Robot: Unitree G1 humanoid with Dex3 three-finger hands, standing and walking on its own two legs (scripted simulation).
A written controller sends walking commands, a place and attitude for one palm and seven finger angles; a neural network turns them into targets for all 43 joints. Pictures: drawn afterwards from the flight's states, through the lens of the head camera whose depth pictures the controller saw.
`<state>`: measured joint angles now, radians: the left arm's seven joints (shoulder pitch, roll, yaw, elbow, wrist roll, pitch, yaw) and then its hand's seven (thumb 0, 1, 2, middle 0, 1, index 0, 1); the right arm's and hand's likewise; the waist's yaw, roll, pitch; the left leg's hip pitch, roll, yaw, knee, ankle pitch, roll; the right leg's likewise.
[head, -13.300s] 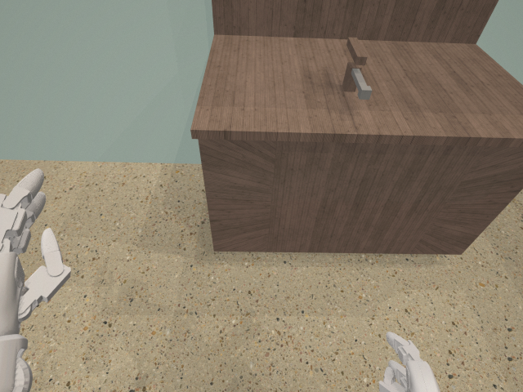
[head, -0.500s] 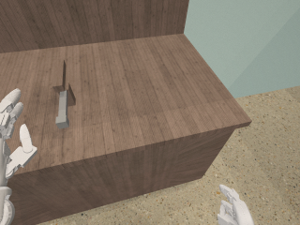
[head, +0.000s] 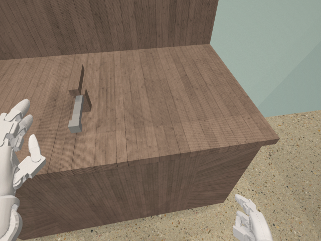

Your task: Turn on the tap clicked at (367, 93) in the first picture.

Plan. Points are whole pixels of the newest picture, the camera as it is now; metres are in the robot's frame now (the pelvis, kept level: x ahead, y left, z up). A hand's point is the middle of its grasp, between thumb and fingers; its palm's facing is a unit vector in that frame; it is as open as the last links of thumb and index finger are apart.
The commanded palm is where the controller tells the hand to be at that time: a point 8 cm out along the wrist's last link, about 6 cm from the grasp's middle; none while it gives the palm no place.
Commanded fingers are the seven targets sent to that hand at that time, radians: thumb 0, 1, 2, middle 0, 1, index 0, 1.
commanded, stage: turn the palm inward beside the body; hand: left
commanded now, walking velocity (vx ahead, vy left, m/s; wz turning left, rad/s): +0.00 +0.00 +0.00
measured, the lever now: (75, 126) +0.38 +0.30 +0.06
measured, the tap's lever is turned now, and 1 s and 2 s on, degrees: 0 0 0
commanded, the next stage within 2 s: reach beside the lever's end, fingers flat in 1.80 s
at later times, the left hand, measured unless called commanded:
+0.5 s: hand (54, 170) +0.20 +0.23 +0.15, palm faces +0.47 -0.84 -0.29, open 7.4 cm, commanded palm +0.14 +0.27 +0.16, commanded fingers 0.00 0.90 0.90 -0.20 -0.30 -0.20 -0.30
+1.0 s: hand (51, 184) +0.18 +0.23 +0.14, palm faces +0.47 -0.86 -0.20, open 7.4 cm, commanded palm +0.12 +0.27 +0.15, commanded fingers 0.00 0.90 0.90 -0.20 -0.30 -0.20 -0.30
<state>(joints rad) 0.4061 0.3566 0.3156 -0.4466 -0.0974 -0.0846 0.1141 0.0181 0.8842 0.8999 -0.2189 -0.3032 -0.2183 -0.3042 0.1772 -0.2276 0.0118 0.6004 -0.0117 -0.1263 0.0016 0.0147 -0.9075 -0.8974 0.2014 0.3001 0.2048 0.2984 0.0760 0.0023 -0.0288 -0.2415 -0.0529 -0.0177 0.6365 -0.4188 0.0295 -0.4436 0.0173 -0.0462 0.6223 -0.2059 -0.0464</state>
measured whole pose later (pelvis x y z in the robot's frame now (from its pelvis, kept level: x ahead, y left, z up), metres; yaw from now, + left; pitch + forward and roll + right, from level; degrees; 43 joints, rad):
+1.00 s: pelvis +0.00 -0.01 -0.01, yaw +3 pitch +2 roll +0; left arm 0.53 0.26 0.22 -0.48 -0.20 -0.01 0.15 0.02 0.89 0.90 -0.21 -0.30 -0.21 -0.30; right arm 0.22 -0.23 0.03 0.63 0.03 -0.26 -0.07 0.02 -0.91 -0.90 0.20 0.30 0.21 0.30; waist 0.07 0.05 -0.07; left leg -0.31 -0.05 -0.07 0.72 -0.45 0.02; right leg -0.48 0.01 -0.10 0.68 -0.24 -0.06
